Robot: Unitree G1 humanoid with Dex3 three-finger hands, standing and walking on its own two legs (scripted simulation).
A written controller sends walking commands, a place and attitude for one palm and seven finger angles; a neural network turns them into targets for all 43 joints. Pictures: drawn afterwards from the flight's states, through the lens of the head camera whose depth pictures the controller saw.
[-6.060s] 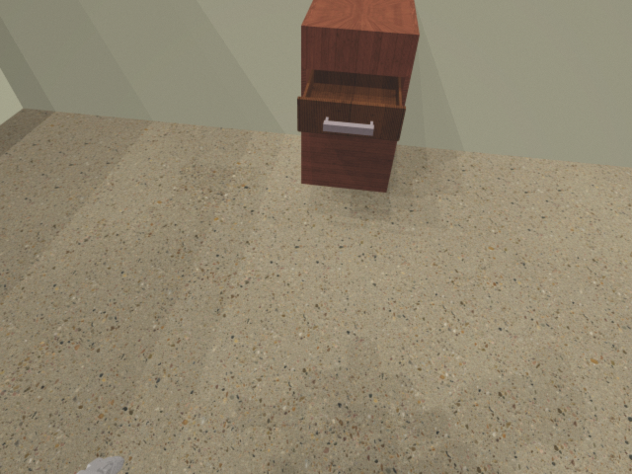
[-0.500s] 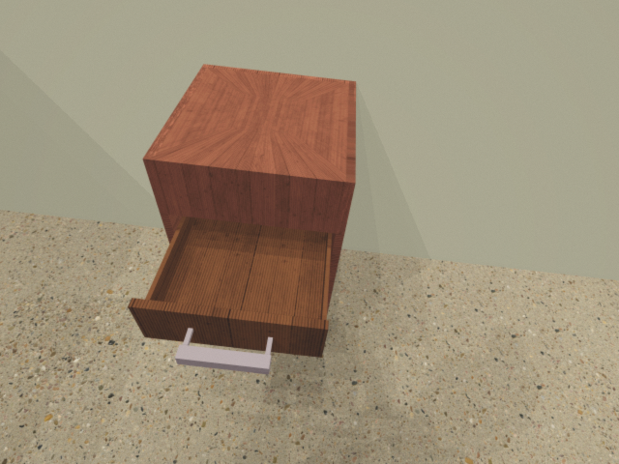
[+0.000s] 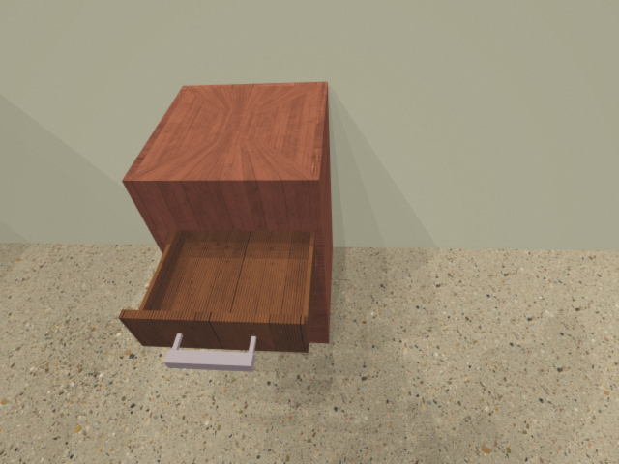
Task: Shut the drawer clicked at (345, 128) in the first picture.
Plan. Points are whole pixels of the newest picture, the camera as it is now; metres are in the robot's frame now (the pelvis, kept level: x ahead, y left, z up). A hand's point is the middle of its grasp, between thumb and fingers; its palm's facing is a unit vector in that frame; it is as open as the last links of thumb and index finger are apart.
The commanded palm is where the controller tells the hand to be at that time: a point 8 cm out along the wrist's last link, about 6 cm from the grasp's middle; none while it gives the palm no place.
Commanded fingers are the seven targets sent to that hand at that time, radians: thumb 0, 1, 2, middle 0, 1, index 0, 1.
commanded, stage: come to a stop and stand still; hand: left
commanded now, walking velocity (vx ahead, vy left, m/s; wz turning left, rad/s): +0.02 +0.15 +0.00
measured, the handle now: (213, 350) +0.38 +0.26 -0.26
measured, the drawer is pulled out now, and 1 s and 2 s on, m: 0.25 0.25 0.25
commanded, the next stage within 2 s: look again from close up in 1.24 s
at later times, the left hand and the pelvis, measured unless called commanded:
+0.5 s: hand out of the picture -0.04 +0.22 -0.18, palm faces +0.08 -0.98 -0.19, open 7.4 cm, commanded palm none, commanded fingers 0.00 0.90 0.90 -0.20 -0.30 -0.20 -0.30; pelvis -0.01 +0.04 -0.01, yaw +0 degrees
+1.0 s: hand out of the picture -0.03 +0.17 -0.18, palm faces +0.08 -0.98 -0.17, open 7.4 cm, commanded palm none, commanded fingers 0.00 0.90 0.90 -0.20 -0.30 -0.20 -0.30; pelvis -0.01 +0.02 +0.00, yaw +1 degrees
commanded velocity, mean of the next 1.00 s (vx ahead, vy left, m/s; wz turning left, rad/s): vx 0.03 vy -0.03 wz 0.00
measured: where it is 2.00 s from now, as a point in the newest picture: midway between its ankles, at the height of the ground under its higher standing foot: outside the picture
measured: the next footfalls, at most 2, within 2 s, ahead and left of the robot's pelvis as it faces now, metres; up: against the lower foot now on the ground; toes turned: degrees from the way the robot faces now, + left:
left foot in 0.32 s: +0.01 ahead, +0.18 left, +0.00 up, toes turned +3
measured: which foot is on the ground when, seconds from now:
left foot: up 0.00-0.30, down 0.32-1.00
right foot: down 0.00-1.00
